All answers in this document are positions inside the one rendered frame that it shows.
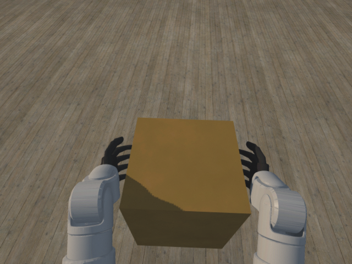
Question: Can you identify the robot left hand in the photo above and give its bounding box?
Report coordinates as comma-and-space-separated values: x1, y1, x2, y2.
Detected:
101, 136, 132, 181

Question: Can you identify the right robot forearm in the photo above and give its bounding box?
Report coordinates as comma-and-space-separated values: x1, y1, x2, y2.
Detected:
250, 170, 307, 264

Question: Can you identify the carton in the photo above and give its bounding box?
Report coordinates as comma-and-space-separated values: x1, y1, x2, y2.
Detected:
119, 118, 251, 249

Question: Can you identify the left robot forearm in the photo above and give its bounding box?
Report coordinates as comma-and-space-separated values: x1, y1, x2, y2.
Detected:
62, 164, 120, 264

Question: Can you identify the robot right hand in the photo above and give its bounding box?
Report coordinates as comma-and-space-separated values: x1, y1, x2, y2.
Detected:
239, 141, 269, 189

